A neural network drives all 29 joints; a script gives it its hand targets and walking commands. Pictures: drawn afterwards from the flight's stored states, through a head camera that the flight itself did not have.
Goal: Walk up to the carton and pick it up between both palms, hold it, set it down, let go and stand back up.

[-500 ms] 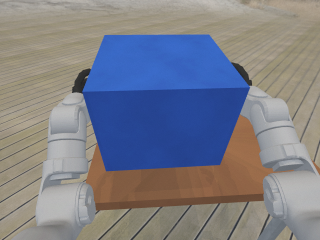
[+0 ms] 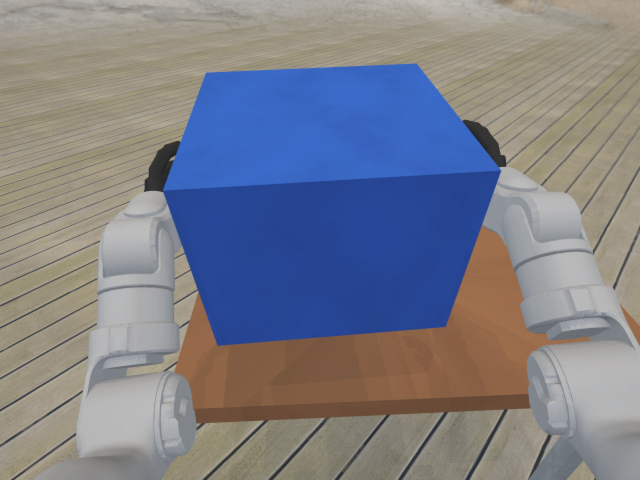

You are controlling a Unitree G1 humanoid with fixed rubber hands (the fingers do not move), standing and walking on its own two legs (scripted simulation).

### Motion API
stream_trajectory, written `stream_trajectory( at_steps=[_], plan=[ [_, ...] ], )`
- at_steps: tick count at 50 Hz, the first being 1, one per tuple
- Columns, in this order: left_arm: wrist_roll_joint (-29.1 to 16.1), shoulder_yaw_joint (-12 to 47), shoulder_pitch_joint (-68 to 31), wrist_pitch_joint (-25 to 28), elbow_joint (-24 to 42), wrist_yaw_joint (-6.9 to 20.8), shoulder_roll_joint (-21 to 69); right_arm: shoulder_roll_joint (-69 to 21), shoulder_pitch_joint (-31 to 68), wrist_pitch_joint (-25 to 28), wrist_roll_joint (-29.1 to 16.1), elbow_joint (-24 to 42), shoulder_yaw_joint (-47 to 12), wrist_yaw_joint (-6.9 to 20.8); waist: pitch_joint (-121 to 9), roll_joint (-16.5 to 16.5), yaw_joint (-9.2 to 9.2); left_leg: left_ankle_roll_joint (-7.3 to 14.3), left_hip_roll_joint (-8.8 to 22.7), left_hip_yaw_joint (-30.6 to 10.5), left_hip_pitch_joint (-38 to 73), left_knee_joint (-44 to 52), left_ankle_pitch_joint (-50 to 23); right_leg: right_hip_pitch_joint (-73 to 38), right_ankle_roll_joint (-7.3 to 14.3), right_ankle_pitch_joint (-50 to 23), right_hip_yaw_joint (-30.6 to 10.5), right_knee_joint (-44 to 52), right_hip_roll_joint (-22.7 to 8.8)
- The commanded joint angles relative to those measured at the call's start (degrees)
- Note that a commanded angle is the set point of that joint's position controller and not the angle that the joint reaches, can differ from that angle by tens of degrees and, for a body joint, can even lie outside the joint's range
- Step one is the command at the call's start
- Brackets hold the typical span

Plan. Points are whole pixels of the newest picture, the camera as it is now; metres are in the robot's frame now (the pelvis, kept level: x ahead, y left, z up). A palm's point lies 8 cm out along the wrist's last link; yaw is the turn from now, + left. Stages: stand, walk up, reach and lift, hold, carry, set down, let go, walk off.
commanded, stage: hold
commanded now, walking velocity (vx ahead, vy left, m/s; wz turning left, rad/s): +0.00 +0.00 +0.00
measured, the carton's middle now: (322, 196) +0.41 +0.00 +0.22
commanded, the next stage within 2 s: none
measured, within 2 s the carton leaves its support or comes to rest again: neither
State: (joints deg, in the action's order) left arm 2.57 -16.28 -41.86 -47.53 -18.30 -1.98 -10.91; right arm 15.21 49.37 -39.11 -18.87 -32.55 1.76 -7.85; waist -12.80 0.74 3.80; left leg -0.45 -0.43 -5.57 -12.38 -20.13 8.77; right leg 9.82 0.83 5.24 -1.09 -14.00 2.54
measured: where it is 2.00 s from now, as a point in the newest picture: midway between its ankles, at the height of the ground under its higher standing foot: outside the picture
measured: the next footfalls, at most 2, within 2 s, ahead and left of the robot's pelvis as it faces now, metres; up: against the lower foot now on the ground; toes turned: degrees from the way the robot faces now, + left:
none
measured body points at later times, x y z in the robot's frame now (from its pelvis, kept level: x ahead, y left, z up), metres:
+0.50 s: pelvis +0.00 +0.00 +0.00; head -0.07 +0.02 +0.44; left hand +0.38 +0.20 +0.24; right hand +0.38 -0.19 +0.25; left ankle +0.02 +0.12 -0.75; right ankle +0.02 -0.11 -0.75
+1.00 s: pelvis +0.00 +0.00 +0.00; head -0.08 +0.02 +0.44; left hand +0.38 +0.20 +0.24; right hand +0.38 -0.19 +0.25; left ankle +0.02 +0.12 -0.75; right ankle +0.02 -0.11 -0.75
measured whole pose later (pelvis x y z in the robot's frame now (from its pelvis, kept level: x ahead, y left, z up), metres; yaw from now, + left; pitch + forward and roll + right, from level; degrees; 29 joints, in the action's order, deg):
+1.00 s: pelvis +0.00 +0.00 +0.00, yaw +0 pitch +0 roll -1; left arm 2.4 -16.1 -41.7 -48.1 -17.3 -1.3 -11.6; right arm 14.0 48.0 -38.9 -18.4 -31.2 2.8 -8.0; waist -12.0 -0.3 4.4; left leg -0.5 -0.4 -5.3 -11.6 -20.3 9.0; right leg 9.3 0.8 5.7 -1.9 -14.7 2.8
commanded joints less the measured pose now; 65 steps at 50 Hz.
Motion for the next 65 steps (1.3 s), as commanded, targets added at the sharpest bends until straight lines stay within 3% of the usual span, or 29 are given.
stream_trajectory(
  at_steps=[1,15,37,43,44,49,53,58,65],
  plan=[
    [-10.8,24.4,-50.4,5.8,18.6,10.4,34.4,-37.5,47.3,3.5,-12.5,24.2,-17.4,8.3,-24.5,1.2,0.82,-0.7,-1.9,0.9,1.7,2.5,-9.1,-18.0,-0.7,-15.7,-2.0,-2.2,0.0],
    [-11.0,26.7,-48.7,4.7,22.1,10.0,34.9,-37.1,45.9,3.2,-12.7,27.2,-18.4,8.5,-23.9,2.1,0.37,-1.1,-1.6,1.2,3.0,2.3,-10.1,-16.1,-0.6,-14.4,-1.8,-2.2,0.5],
    [-11.1,26.2,-49.9,4.9,19.7,9.8,35.7,-36.9,46.9,3.2,-12.0,24.2,-17.4,9.2,-23.4,2.2,0.32,-1.2,-1.2,1.2,2.3,2.8,-8.0,-15.3,-0.1,-11.9,-2.0,-1.8,0.5],
    [-11.1,26.0,-50.0,5.0,19.6,9.9,35.4,-37.2,47.1,3.3,-12.2,24.5,-17.6,9.0,-23.7,1.9,0.30,-0.9,-1.4,1.2,2.2,2.8,-8.0,-15.6,-0.3,-12.5,-2.0,-1.9,0.4],
    [-12.3,26.1,-51.8,5.7,20.4,10.0,34.1,-38.3,46.1,3.0,-11.1,21.9,-17.2,8.6,-23.6,-0.7,1.71,-0.4,-1.8,1.6,3.0,2.2,-8.2,-15.8,-1.4,-12.8,-2.5,-2.2,0.3],
    [-11.6,25.3,-50.6,5.7,16.7,10.1,34.4,-38.3,47.5,3.6,-10.9,22.1,-17.4,8.1,-21.9,0.5,0.75,-0.3,-1.9,1.6,3.0,2.2,-8.0,-14.9,-1.5,-12.4,-2.5,-1.7,0.0],
    [-12.2,26.6,-51.6,6.3,19.5,9.7,35.5,-38.1,47.0,4.0,-11.9,23.0,-17.8,8.1,-24.5,2.7,1.28,-1.2,-1.7,1.3,4.7,1.6,-11.0,-15.3,-1.2,-14.2,-2.3,-2.2,0.3],
    [-11.9,26.6,-50.4,5.9,20.7,9.2,35.7,-37.5,46.8,4.3,-12.7,23.9,-18.5,8.4,-24.7,2.5,0.55,-1.4,-1.5,1.3,5.7,1.3,-12.8,-15.0,-1.0,-14.8,-2.0,-2.2,0.9],
    [-12.4,27.8,-52.2,6.0,20.3,8.9,36.8,-37.4,47.2,4.6,-11.7,22.5,-17.0,9.2,-23.0,3.5,1.28,-1.3,-1.0,1.2,5.1,2.3,-8.9,-12.3,-0.6,-10.3,-1.9,-1.7,0.8]
  ],
)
